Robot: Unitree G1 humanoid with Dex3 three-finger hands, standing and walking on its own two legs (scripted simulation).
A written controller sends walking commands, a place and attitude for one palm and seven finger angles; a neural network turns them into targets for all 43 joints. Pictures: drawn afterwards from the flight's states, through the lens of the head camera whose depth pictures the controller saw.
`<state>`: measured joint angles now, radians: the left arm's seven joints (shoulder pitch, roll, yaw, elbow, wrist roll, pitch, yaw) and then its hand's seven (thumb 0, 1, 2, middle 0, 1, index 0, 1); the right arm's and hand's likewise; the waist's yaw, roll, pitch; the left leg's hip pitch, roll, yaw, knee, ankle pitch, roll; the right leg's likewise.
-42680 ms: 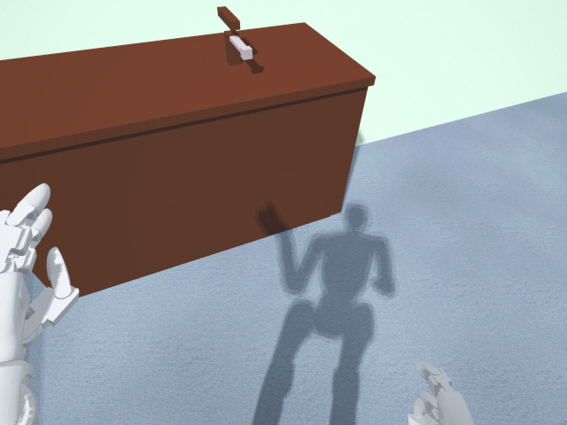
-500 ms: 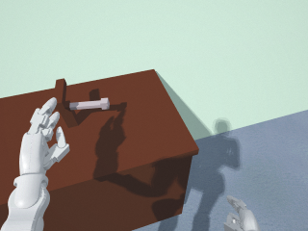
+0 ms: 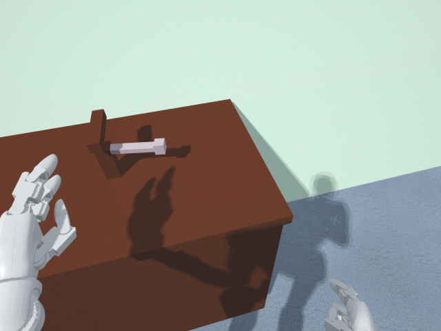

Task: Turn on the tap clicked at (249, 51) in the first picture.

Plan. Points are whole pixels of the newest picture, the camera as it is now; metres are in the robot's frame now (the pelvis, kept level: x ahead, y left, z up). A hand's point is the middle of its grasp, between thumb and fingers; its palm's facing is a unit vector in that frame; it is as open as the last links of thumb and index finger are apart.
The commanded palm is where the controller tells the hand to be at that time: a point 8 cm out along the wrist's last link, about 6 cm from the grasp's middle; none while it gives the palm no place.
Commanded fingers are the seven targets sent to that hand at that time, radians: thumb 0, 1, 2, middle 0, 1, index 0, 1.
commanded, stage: draw the hand back beside the body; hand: left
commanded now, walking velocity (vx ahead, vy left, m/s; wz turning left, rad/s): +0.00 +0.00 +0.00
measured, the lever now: (160, 146) +0.50 +0.21 +0.06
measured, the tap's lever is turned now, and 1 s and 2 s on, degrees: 78 78 78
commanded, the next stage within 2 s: step back with the hand held close in 0.06 s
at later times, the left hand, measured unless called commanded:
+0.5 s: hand (78, 245) +0.19 +0.23 +0.14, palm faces +0.28 -0.85 -0.44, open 7.4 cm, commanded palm +0.14 +0.28 +0.17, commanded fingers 0.00 0.90 0.90 -0.20 -0.30 -0.20 -0.30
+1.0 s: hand (37, 271) +0.14 +0.26 +0.15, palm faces +0.37 -0.80 -0.46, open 7.4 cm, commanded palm +0.09 +0.29 +0.17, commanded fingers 0.00 0.90 0.90 -0.20 -0.30 -0.20 -0.30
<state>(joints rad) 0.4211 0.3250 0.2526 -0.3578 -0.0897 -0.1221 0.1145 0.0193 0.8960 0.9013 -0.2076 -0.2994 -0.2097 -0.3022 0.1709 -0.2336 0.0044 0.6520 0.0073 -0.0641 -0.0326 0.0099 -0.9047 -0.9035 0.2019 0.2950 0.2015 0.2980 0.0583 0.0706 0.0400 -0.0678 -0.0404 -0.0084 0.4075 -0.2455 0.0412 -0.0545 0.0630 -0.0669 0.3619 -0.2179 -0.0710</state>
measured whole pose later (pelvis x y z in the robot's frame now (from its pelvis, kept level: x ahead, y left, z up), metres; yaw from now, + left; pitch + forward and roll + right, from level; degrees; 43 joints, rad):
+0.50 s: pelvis -0.03 +0.00 +0.00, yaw -1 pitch -1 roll +0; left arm 0.50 0.36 0.28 -0.41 -0.07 -0.15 0.10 0.02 0.90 0.90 -0.21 -0.30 -0.21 -0.30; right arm 0.17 -0.25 -0.02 0.56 0.02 0.01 -0.05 0.01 -0.90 -0.90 0.20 0.30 0.20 0.30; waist 0.01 0.06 0.03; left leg -0.22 -0.04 0.02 0.46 -0.22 0.04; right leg -0.22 0.06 -0.05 0.43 -0.19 -0.07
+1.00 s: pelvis -0.07 +0.01 -0.01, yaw +0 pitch +1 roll +0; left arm 0.47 0.38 0.36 -0.47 -0.03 -0.17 0.13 0.02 0.89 0.90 -0.21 -0.30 -0.21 -0.30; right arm 0.19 -0.20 0.01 0.58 0.00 -0.03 -0.06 0.01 -0.90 -0.90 0.20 0.30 0.20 0.30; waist 0.01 0.03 0.04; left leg -0.37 -0.05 0.01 0.51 -0.16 0.06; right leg -0.31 0.07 0.04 0.54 -0.25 -0.04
